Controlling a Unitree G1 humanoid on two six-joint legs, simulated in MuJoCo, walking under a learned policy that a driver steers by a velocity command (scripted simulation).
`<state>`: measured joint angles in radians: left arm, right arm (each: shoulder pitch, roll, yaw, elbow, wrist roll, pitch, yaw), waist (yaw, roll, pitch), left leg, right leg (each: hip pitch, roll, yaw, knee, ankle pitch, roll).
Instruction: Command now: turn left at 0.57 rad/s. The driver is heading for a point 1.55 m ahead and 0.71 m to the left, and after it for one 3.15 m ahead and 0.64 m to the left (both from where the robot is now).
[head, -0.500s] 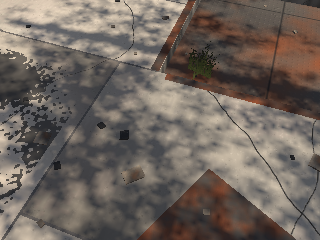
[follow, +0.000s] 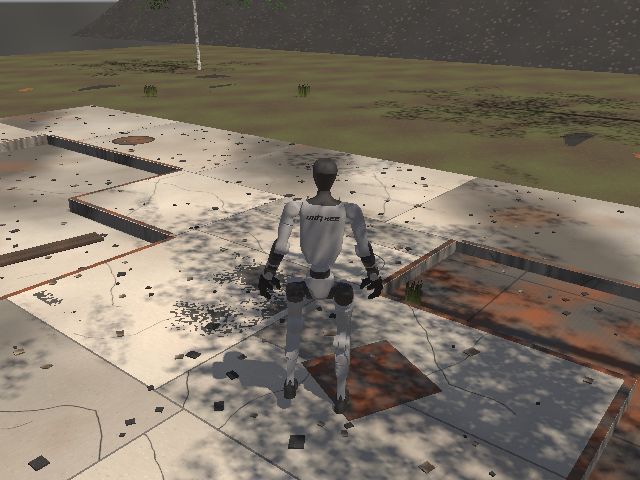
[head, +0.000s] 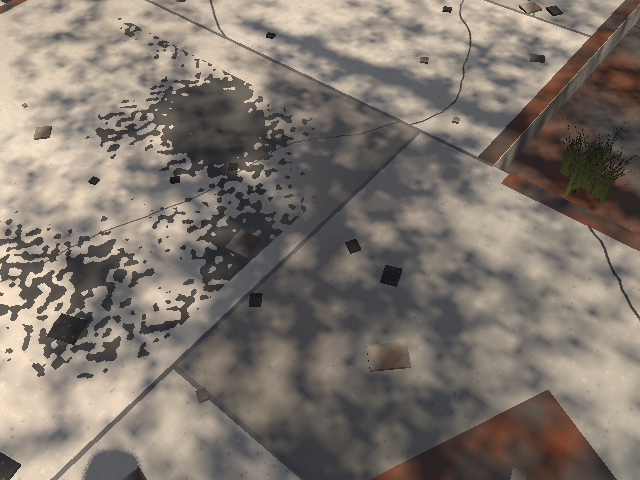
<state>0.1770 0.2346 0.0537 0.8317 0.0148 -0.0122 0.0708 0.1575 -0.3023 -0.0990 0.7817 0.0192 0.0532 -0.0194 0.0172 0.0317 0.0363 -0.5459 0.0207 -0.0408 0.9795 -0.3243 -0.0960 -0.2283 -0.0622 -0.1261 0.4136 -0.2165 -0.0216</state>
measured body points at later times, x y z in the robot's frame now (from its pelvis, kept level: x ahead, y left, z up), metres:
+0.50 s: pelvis +0.02 +0.05 +0.00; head +0.05 +0.08 +0.44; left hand +0.09 +0.37 -0.11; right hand +0.24 -0.18 -0.09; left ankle +0.00 +0.14 -0.75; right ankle +0.10 -0.10 -0.70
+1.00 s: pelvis +0.02 +0.04 -0.01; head +0.06 +0.06 +0.44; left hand -0.02 +0.36 -0.10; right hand +0.31 -0.09 -0.10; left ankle -0.05 +0.15 -0.72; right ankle +0.09 -0.07 -0.75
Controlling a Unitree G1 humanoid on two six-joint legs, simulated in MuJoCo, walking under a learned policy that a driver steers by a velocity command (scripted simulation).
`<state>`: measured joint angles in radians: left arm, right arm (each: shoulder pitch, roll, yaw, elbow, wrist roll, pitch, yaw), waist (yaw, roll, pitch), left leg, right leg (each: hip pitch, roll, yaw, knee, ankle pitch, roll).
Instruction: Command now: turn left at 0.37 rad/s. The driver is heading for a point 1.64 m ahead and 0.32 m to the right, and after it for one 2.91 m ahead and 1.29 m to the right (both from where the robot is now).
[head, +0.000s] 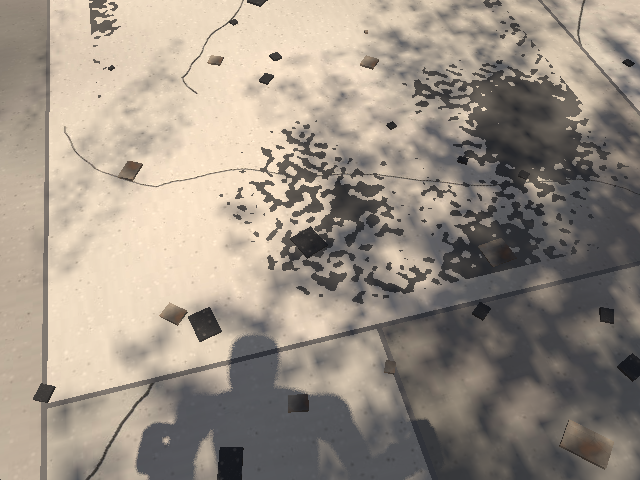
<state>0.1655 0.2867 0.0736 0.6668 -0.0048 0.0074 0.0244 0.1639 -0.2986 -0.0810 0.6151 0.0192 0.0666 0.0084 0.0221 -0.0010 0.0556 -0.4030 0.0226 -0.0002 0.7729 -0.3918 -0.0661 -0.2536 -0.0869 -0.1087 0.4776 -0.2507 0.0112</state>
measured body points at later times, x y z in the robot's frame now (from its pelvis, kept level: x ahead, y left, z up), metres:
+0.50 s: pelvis +0.10 +0.01 +0.00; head +0.11 +0.01 +0.45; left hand +0.28 +0.26 -0.10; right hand +0.13 -0.28 -0.11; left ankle +0.00 +0.13 -0.74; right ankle +0.22 -0.16 -0.69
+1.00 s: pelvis +0.35 -0.11 +0.00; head +0.38 -0.14 +0.45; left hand +0.52 +0.14 -0.09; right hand +0.46 -0.41 -0.08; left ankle +0.60 -0.01 -0.68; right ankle +0.26 -0.16 -0.74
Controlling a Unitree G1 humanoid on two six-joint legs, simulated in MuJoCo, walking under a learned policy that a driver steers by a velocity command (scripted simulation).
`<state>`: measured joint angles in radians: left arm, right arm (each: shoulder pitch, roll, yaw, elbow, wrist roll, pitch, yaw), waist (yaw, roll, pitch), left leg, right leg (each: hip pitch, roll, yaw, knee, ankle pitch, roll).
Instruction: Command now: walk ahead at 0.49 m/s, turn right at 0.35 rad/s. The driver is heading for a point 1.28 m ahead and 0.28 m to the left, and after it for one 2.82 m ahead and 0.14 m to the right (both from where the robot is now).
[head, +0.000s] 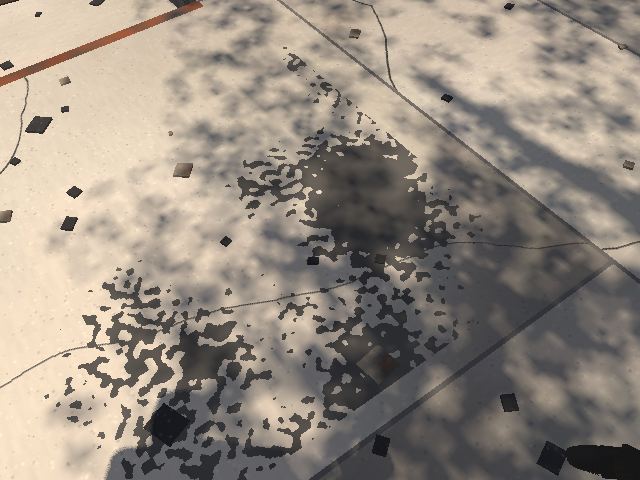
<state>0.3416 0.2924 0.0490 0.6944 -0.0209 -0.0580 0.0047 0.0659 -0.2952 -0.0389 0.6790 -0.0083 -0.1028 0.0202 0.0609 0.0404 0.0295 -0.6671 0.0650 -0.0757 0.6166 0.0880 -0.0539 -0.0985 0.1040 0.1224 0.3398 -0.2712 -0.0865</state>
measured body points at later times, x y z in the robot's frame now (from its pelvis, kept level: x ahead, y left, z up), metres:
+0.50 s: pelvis +0.29 +0.03 +0.00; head +0.33 +0.04 +0.45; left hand +0.51 +0.28 -0.07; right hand +0.33 -0.25 -0.12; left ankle +0.24 +0.13 -0.74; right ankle +0.47 -0.11 -0.71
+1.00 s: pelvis +0.55 +0.05 -0.01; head +0.58 +0.07 +0.44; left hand +0.44 +0.33 -0.13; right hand +0.85 -0.08 -0.08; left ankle +0.65 +0.25 -0.70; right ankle +0.49 -0.10 -0.74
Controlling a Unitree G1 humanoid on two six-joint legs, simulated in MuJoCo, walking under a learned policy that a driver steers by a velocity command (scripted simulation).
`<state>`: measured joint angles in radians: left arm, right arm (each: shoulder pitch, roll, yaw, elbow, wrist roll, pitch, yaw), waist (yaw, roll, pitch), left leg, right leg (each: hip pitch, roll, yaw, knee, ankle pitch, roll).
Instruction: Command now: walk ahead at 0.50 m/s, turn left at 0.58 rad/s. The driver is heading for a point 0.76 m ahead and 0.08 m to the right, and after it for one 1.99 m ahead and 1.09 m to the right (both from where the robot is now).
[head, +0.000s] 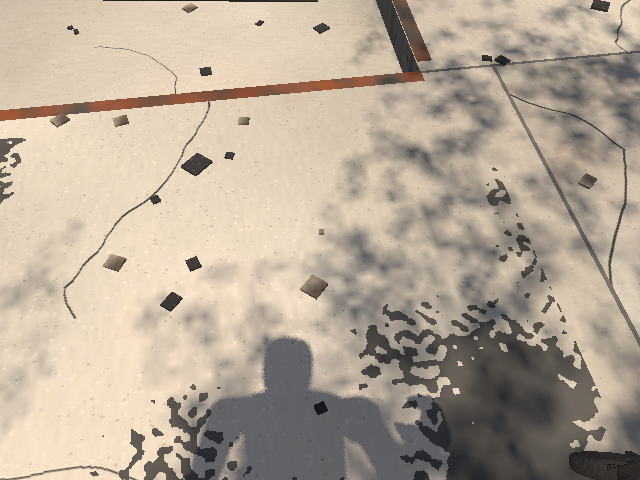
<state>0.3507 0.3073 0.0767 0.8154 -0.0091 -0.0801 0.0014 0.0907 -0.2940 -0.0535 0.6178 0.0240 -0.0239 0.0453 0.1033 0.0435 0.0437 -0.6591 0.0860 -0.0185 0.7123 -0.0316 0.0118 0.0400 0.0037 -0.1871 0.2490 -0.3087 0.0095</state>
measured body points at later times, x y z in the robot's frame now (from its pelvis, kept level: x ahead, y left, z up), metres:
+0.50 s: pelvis +0.28 +0.05 +0.00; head +0.30 +0.05 +0.45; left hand +0.43 +0.31 -0.10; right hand +0.35 -0.23 -0.11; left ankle +0.19 +0.12 -0.74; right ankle +0.47 -0.12 -0.68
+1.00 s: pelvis +0.56 -0.01 +0.01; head +0.60 -0.04 +0.45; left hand +0.72 +0.24 -0.09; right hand +0.70 -0.31 -0.08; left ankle +0.79 +0.12 -0.68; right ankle +0.50 -0.08 -0.74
